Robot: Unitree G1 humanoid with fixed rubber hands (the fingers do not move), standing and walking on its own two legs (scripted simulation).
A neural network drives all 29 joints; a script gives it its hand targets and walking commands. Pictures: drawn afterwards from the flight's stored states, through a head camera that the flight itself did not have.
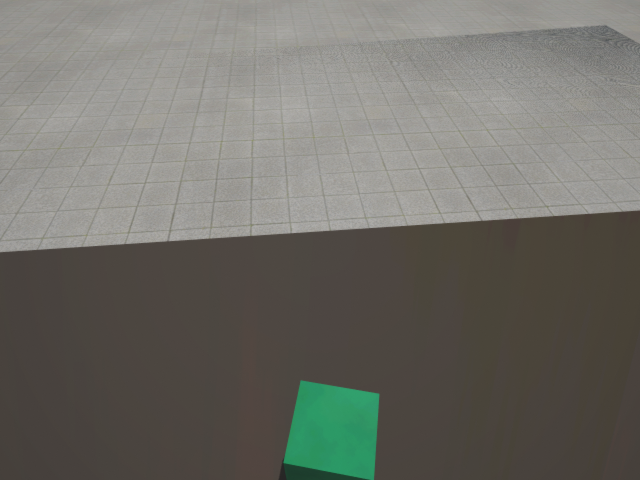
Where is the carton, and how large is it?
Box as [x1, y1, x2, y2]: [283, 380, 378, 479]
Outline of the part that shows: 301,380 283,462 286,478 373,479 378,394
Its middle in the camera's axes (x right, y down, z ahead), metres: +0.03 +0.54 +1.04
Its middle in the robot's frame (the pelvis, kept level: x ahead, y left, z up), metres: +0.38 -0.03 -0.66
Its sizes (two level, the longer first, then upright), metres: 0.210 0.200 0.250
